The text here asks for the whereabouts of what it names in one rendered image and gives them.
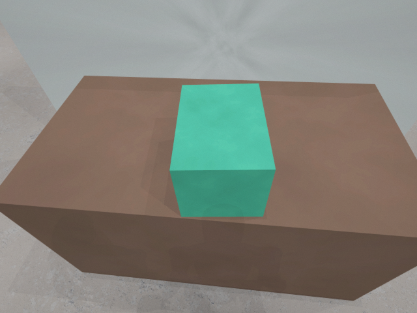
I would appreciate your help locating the carton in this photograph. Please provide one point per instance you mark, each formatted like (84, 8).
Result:
(222, 162)

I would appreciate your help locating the pedestal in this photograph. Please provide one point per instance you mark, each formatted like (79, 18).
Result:
(340, 219)

